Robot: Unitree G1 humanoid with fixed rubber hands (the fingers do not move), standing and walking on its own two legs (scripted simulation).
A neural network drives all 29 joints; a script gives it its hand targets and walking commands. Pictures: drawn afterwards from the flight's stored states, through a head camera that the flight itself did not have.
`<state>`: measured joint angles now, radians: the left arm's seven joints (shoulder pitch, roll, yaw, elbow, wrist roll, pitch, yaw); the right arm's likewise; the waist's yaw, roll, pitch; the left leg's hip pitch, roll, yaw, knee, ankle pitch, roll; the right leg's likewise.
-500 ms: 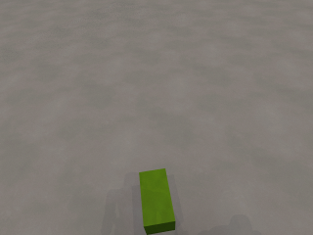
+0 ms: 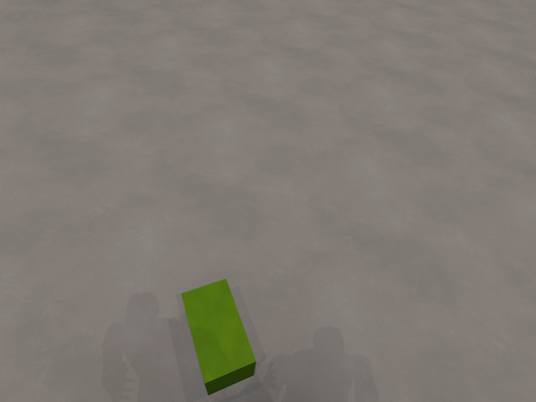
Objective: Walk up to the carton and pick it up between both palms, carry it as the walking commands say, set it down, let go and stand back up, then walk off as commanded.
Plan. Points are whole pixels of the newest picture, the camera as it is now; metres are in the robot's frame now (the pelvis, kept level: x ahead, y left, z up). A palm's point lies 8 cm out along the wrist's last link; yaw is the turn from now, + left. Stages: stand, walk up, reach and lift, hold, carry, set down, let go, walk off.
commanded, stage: walk off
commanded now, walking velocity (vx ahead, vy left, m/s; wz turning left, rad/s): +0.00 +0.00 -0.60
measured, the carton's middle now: (217, 334) +0.44 +0.14 -0.68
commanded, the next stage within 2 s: stand in 1.86 s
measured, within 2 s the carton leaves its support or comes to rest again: neither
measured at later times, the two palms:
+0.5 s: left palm (141, 396) +0.16 +0.19 -0.11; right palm out of the picture -0.09 -0.23 -0.15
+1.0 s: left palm (103, 373) +0.19 +0.27 -0.12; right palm out of the picture -0.09 -0.16 -0.10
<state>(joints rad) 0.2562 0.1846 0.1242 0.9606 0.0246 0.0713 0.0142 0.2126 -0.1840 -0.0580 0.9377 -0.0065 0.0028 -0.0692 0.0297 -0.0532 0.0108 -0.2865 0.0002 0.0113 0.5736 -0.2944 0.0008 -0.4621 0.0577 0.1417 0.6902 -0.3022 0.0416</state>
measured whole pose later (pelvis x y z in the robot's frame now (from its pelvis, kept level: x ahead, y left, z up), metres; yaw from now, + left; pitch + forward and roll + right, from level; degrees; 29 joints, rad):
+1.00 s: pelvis -0.01 +0.08 +0.01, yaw -36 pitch +0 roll -2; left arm 0.23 0.25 0.13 0.90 0.02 0.07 -0.03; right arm 0.21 -0.18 -0.05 0.89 -0.04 0.01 -0.04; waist 0.01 -0.01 0.04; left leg -0.24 0.09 0.17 0.49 -0.25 0.03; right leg -0.47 -0.02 -0.02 1.00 -0.42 0.08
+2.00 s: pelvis +0.03 +0.15 +0.00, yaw -71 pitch +0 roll -1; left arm 0.12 0.21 0.09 0.87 0.02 0.08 -0.03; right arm 0.25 -0.21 -0.06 0.91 -0.04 0.00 -0.02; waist -0.02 0.04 0.09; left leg -0.24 0.10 0.30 0.56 -0.31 0.05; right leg -0.29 -0.03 -0.08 0.70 -0.42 0.05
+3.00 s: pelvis +0.06 +0.16 +0.01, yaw -73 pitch -2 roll +0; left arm 0.33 0.10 0.01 1.19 0.01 0.00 0.04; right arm 0.32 -0.11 -0.02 1.17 -0.01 0.00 -0.03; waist -0.01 -0.01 0.01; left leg -0.16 0.01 0.09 0.41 -0.23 0.03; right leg -0.12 -0.07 -0.04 0.40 -0.24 0.06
